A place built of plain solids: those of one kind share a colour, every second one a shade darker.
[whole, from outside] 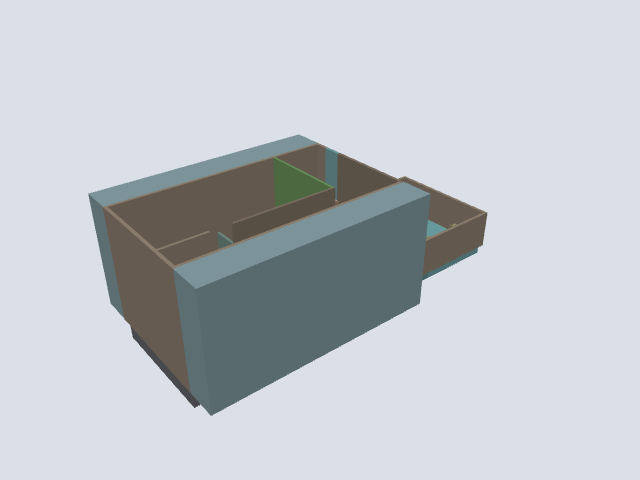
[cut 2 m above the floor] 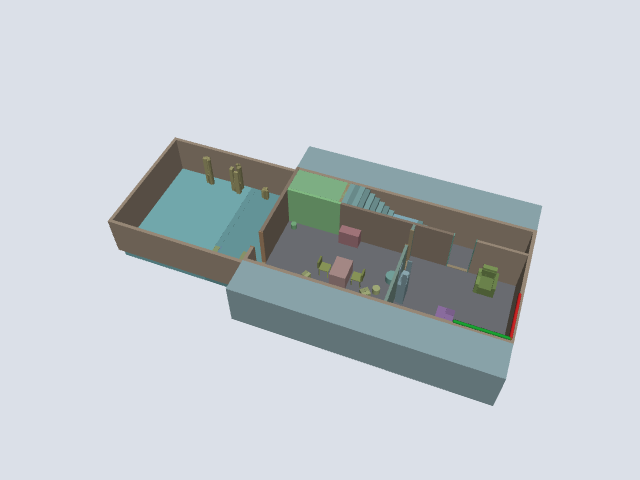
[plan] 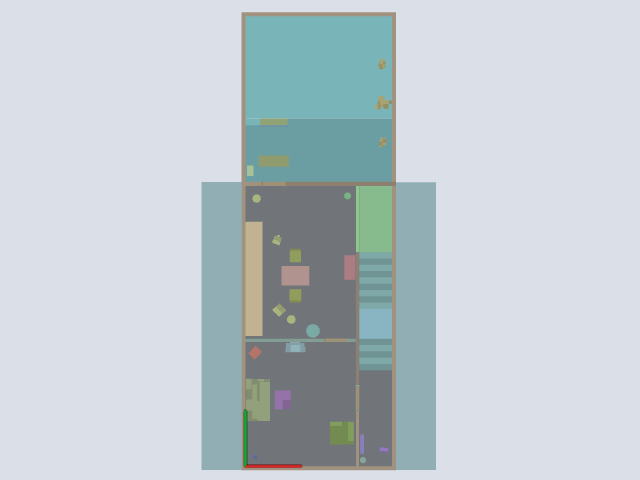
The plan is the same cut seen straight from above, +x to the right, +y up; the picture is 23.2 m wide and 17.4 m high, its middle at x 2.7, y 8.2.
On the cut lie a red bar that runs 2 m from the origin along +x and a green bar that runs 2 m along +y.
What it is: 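A terraced town house, two up and two down, 5.3 m between the party walls, 10.2 m deep; a hall 1.19 m wide; a stair of 15 risers of 176 mm on goings of 228 mm, 1.19 m wide, straight between the party wall and the hall's partition, arriving straight on the upper floor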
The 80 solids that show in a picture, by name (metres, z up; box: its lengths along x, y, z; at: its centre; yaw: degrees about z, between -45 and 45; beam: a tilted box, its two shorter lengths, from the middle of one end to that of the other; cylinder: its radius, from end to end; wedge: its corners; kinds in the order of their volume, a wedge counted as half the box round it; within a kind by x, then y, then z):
{
 "neighbour_1": {"box": [1.46, 10.44, 5.29], "at": [-0.87, 5.08, 2.6]},
 "neighbour_2": {"box": [1.46, 10.44, 5.29], "at": [6.18, 5.08, 2.6]},
 "wall_1": {"box": [0.15, 10.46, 5.29], "at": [-0.07, 5.08, 2.6]},
 "wall_2": {"box": [0.15, 6.3, 1.85], "at": [-0.07, 13.31, 0.88]},
 "wall_3": {"box": [0.74, 0.15, 5.29], "at": [0.22, 10.23, 2.6]},
 "wall_4": {"box": [5.61, 0.15, 5.29], "at": [2.66, -0.07, 2.6]},
 "wall_5": {"box": [5.61, 0.15, 1.85], "at": [2.66, 16.38, 0.88]},
 "wall_6": {"box": [4.01, 0.15, 5.29], "at": [3.46, 10.23, 2.6]},
 "wall_7": {"box": [0.12, 2.0, 5.29], "at": [4.06, 1.0, 2.6]},
 "wall_8": {"box": [0.12, 4.81, 5.29], "at": [4.06, 5.35, 2.6]},
 "wall_9": {"box": [0.15, 10.46, 5.29], "at": [5.39, 5.08, 2.6]},
 "wall_10": {"box": [0.15, 6.3, 1.85], "at": [5.39, 13.31, 0.88]},
 "ground_1": {"box": [0.52, 0.25, 0.5], "at": [0.26, 12.48, -0.25]},
 "ground_2": {"box": [5.31, 2.06, 0.5], "at": [2.66, 11.33, -0.25]},
 "ground_3": {"box": [5.31, 3.7, 0.5], "at": [2.66, 14.46, -0.25]},
 "ground_4": {"box": [3.79, 0.25, 0.5], "at": [3.42, 12.48, -0.25]},
 "under_landing_1": {"box": [1.19, 2.4, 2.69], "at": [4.72, 8.96, 1.29]},
 "tread_1": {"box": [1.19, 0.23, 0.23], "at": [4.72, 3.59, 0.06]},
 "tread_2": {"box": [1.19, 0.23, 0.4], "at": [4.72, 3.82, 0.15]},
 "tread_3": {"box": [1.19, 0.23, 0.58], "at": [4.72, 4.05, 0.24]},
 "tread_4": {"box": [1.19, 0.23, 0.75], "at": [4.72, 4.28, 0.33]},
 "tread_5": {"box": [1.19, 0.23, 0.93], "at": [4.72, 4.51, 0.42]},
 "tread_6": {"box": [1.19, 0.23, 1.11], "at": [4.72, 5.82, 0.5]},
 "tread_7": {"box": [1.19, 0.23, 1.28], "at": [4.72, 6.05, 0.59]},
 "tread_8": {"box": [1.19, 0.23, 1.46], "at": [4.72, 6.28, 0.68]},
 "tread_9": {"box": [1.19, 0.23, 1.63], "at": [4.72, 6.5, 0.77]},
 "tread_10": {"box": [1.19, 0.23, 1.81], "at": [4.72, 6.73, 0.86]},
 "tread_11": {"box": [1.19, 0.23, 1.99], "at": [4.72, 6.96, 0.94]},
 "tread_12": {"box": [1.19, 0.23, 2.16], "at": [4.72, 7.19, 1.03]},
 "tread_13": {"box": [1.19, 0.23, 2.34], "at": [4.72, 7.42, 1.12]},
 "tread_14": {"box": [1.19, 0.23, 2.51], "at": [4.72, 7.65, 1.21]},
 "bedroom_front_wall_1": {"box": [4.06, 0.12, 2.7], "at": [2.03, 7.7, 3.89]},
 "half_landing_1": {"box": [1.19, 1.09, 0.93], "at": [4.72, 5.16, 0.42]},
 "slotfit_sofa_1": {"box": [0.2, 0.38, 0.85], "at": [0.12, 2.98, 0.37]},
 "slotfit_sofa_2": {"box": [0.4, 0.38, 0.85], "at": [0.22, 1.83, 0.37]},
 "slotfit_sofa_3": {"box": [0.4, 0.4, 0.85], "at": [0.22, 2.22, 0.37]},
 "slotfit_sofa_4": {"box": [0.4, 0.38, 0.85], "at": [0.22, 2.6, 0.37]},
 "slotfit_sofa_5": {"box": [0.17, 1.25, 0.94], "at": [0.33, 2.34, 0.42]},
 "slotfit_sofa_6": {"box": [0.55, 1.32, 0.48], "at": [0.62, 2.4, 0.19]},
 "kitchen_wall_1": {"box": [2.85, 0.12, 2.59], "at": [1.42, 4.56, 1.25]},
 "partition_low_beyond_1": {"box": [0.12, 2.4, 2.59], "at": [4.06, 8.96, 1.25]},
 "kitchen_table_1": {"box": [1.01, 0.71, 0.79], "at": [1.81, 6.91, 0.35]},
 "slotfit_storage_1": {"box": [0.025, 0.18, 1.99], "at": [1.45, 4.23, 0.94]},
 "slotfit_storage_2": {"box": [0.68, 0.34, 1.25], "at": [1.8, 4.3, 0.57]},
 "slotfit_storage_3": {"box": [0.35, 0.25, 1.55], "at": [1.81, 4.27, 0.73]},
 "slotfit_storage_4": {"box": [0.04, 0.18, 1.99], "at": [2.16, 4.23, 0.94]},
 "slotfit_chair_1": {"box": [0.44, 0.15, 0.63], "at": [3.28, 0.86, 0.27]},
 "slotfit_chair_2": {"box": [0.44, 0.15, 0.63], "at": [3.28, 1.53, 0.27]},
 "slotfit_chair_3": {"box": [0.66, 0.53, 0.47], "at": [3.39, 1.2, 0.18]},
 "slotfit_chair_4": {"box": [0.42, 0.15, 0.63], "at": [3.71, 0.86, 0.27]},
 "slotfit_chair_5": {"box": [0.07, 0.57, 0.83], "at": [3.74, 1.2, 0.37]},
 "slotfit_chair_6": {"box": [0.2, 0.57, 0.95], "at": [3.83, 1.2, 0.43]},
 "tread_head_1": {"box": [1.19, 0.12, 2.69], "at": [4.72, 7.82, 1.3]},
 "back_wall_over_door_1": {"box": [0.88, 0.15, 2.74], "at": [1.02, 10.23, 3.87]},
 "slotfit_kitchen_wall_table_1": {"box": [0.41, 0.89, 0.81], "at": [3.78, 7.2, 0.35]},
 "slotfit_low_table_1": {"box": [0.29, 0.34, 0.45], "at": [1.21, 2.23, 0.18]},
 "slotfit_low_table_2": {"box": [0.58, 0.35, 0.45], "at": [1.35, 2.57, 0.18]},
 "slotfit_low_table_3": {"box": [0.29, 0.34, 0.45], "at": [1.5, 2.23, 0.18]},
 "own_plant_yard_1": {"box": [0.1, 0.2, 1.41], "at": [4.76, 13.03, 0.66]},
 "own_plant_yard_2": {"box": [0.23, 0.16, 1.41], "at": [4.93, 13.33, 0.66]},
 "own_plant_yard_3": {"box": [0.12, 0.19, 1.58], "at": [4.93, 14.66, 0.74]},
 "own_plant_yard_4": {"box": [0.15, 0.17, 1.41], "at": [5.11, 13.04, 0.66]},
 "kitchen_run_worktop_1": {"box": [0.62, 4.14, 0.04], "at": [0.31, 6.79, 0.88]},
 "yard_feature_fill_1": {"box": [1.0, 0.25, 0.4], "at": [1.02, 12.48, -0.2]},
 "yard_step_1": {"box": [1.09, 0.41, 0.2], "at": [1.02, 11.06, 0.05]},
 "own_basket_passage_1": {"cylinder": 0.25, "from": [2.44, 4.9, -0.05], "to": [2.44, 4.9, 0.35]},
 "radiator_1": {"box": [0.14, 0.7, 0.6], "at": [4.22, 0.8, 0.42]},
 "own_bin_1": {"box": [0.25, 0.38, 0.59], "at": [0.17, 10.71, 0.25]},
 "box_cardboard_1": {"box": [0.33, 0.38, 0.4], "at": [0.35, 4.11, 0.15], "yaw": -43.5},
 "clutter_kitchen_1": {"cylinder": 0.15, "from": [0.4, 9.7, -0.05], "to": [0.4, 9.7, 0.28]},
 "clutter_kitchen_2": {"cylinder": 0.16, "from": [1.66, 5.32, -0.05], "to": [1.66, 5.32, 0.27]},
 "threshold_1": {"box": [0.86, 0.16, 0.08], "at": [1.02, 10.23, -0.01]},
 "threshold_2": {"box": [0.85, 0.13, 0.07], "at": [3.27, 4.56, -0.01]},
 "threshold_3": {"box": [0.13, 0.95, 0.07], "at": [4.06, 2.47, -0.01]},
 "yard_feature_wall_1": {"box": [1.1, 0.05, 0.4], "at": [1.02, 12.33, -0.2]},
 "doorframe_back_1": {"box": [0.043, 0.19, 2.15], "at": [1.43, 10.23, 1.02]},
 "own_bin_waste_kitchen_1": {"cylinder": 0.13, "from": [3.7, 9.8, -0.05], "to": [3.7, 9.8, 0.27]},
 "doorframe_kitchen_1": {"box": [0.045, 0.16, 2.15], "at": [3.68, 4.56, 1.02]},
 "side_chair_1": {"box": [0.42, 0.42, 0.04], "at": [1.81, 6.21, 0.43]},
 "side_chair_2": {"box": [0.42, 0.42, 0.04], "at": [1.81, 7.61, 0.43]}
}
